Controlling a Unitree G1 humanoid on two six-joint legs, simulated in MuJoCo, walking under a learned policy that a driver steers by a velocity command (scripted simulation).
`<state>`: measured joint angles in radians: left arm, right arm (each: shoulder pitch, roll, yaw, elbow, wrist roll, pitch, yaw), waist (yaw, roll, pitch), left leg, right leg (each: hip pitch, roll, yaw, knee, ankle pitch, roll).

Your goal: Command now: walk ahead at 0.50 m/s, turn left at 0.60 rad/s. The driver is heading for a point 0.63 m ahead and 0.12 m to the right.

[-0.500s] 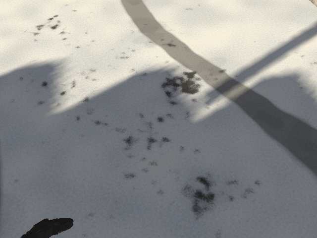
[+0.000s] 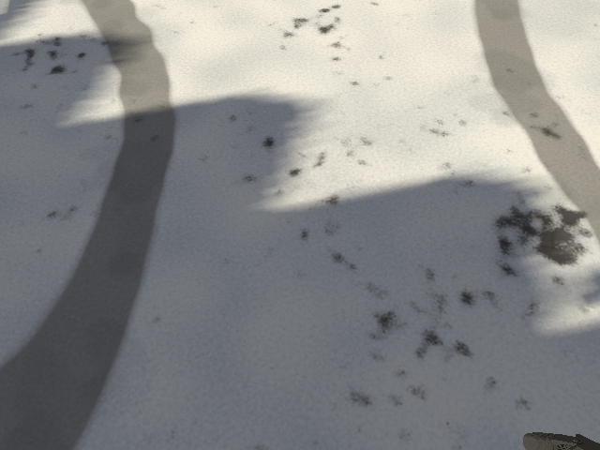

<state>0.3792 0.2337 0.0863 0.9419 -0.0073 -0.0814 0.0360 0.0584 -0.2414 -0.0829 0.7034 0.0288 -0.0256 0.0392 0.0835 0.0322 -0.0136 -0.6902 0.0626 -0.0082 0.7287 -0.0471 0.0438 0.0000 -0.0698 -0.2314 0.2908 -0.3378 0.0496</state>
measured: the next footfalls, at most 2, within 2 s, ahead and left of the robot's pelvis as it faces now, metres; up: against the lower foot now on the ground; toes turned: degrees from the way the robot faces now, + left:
left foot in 0.10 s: +0.21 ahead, +0.12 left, +0.00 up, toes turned +6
right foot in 0.64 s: +0.56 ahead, -0.03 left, +0.00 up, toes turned +0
